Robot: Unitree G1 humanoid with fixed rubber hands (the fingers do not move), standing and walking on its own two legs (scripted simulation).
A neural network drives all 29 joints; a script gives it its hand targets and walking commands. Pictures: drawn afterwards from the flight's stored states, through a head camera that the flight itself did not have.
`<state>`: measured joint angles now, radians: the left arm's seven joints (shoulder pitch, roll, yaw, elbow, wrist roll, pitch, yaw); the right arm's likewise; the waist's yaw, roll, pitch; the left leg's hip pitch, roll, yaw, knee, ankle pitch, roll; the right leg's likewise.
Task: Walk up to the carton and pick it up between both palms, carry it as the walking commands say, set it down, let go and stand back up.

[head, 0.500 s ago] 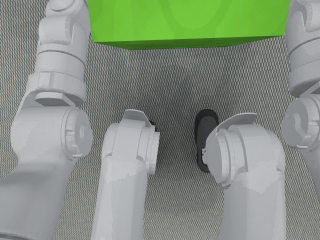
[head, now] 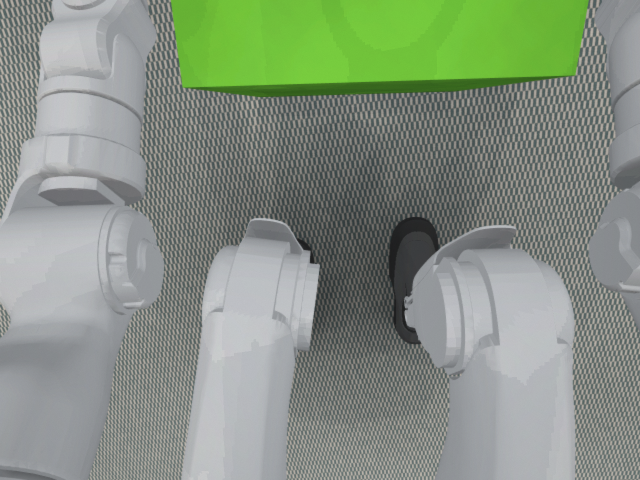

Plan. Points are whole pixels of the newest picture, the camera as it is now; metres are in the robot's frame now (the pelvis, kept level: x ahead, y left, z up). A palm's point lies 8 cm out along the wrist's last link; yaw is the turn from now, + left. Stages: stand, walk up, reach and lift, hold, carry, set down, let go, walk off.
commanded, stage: set down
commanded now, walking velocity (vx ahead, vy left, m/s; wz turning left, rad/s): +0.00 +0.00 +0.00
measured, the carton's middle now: out of the picture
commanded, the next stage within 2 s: let go in 1.22 s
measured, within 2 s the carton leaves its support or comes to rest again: neither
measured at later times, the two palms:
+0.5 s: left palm out of the picture +0.56 +0.19 -0.05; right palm out of the picture +0.56 -0.24 -0.07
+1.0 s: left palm out of the picture +0.56 +0.20 +0.11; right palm out of the picture +0.55 -0.25 +0.09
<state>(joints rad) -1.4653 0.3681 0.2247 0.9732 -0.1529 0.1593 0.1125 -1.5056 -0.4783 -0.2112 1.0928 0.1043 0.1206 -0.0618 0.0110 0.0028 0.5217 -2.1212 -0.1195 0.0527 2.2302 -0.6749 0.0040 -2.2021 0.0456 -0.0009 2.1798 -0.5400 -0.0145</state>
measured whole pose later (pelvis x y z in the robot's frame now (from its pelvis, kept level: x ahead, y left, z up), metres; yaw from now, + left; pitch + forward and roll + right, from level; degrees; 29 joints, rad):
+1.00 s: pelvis +0.00 +0.00 +0.21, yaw -1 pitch +27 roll +0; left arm -1.31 0.41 0.22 0.60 -0.18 0.42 0.10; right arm -1.36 -0.53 -0.21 0.74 0.16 0.38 -0.01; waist 0.01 0.03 0.52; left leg -1.47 -0.11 -0.04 1.52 -0.52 0.00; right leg -1.52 0.05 0.00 1.47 -0.42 -0.02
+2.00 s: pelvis +0.08 +0.00 +0.37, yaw -1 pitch +11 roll +0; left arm -0.16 0.21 0.14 0.53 -0.10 0.15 -0.05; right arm -0.17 -0.27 -0.09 0.53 0.08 0.16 0.04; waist 0.01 0.03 0.06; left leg -0.61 -0.08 -0.07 0.78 -0.36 0.01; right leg -0.67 0.05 0.03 0.75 -0.29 -0.02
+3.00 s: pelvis +0.13 +0.00 +0.39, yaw -1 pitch -2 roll +0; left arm 0.21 0.29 0.09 0.67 -0.02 0.01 -0.01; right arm 0.22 -0.27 -0.06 0.61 0.02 0.01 0.00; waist 0.01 0.00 -0.11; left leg -0.14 -0.06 -0.09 0.51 -0.34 0.03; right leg -0.20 0.05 0.03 0.52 -0.28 -0.02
